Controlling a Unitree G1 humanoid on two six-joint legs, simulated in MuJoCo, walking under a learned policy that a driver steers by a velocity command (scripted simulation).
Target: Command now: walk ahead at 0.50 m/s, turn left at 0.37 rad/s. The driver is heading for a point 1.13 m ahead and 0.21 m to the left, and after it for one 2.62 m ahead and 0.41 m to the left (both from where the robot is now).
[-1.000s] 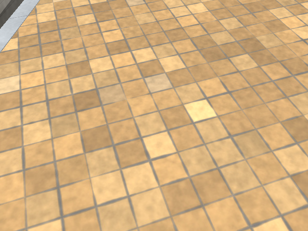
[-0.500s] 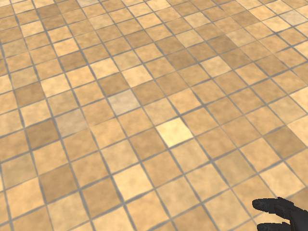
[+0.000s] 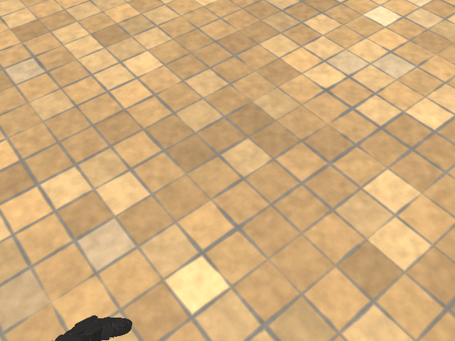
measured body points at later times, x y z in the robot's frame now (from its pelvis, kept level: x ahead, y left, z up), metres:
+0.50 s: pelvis +0.24 +0.03 -0.01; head +0.28 +0.05 +0.44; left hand +0.13 +0.28 -0.15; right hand +0.52 -0.12 -0.10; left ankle +0.33 +0.13 -0.73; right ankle +0.10 -0.11 -0.73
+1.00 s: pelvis +0.49 +0.14 +0.00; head +0.51 +0.15 +0.45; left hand +0.55 +0.41 -0.12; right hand +0.55 -0.12 -0.13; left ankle +0.33 +0.13 -0.73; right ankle +0.68 +0.08 -0.70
